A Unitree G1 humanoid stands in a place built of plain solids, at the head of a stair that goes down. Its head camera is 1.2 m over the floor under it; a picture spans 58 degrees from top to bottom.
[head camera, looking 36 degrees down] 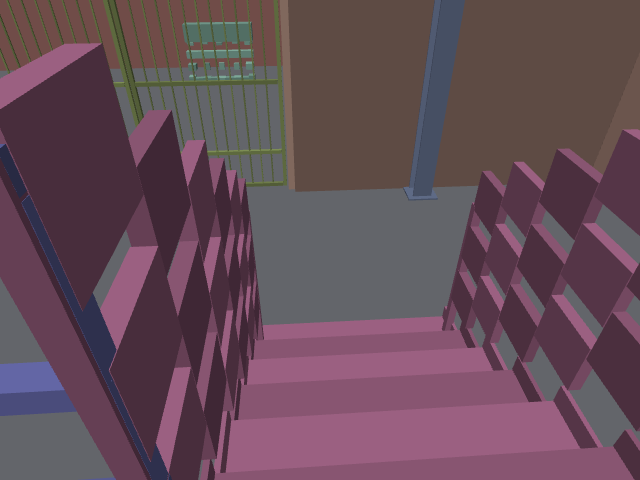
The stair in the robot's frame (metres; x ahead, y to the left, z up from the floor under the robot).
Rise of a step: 0.17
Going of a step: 0.28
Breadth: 1.32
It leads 4 degrees to the left of straight ahead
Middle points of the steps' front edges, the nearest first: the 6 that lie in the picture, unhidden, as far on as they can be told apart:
0.70 -0.31 -0.17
0.98 -0.29 -0.34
1.26 -0.28 -0.51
1.54 -0.26 -0.68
1.82 -0.24 -0.85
2.10 -0.22 -1.02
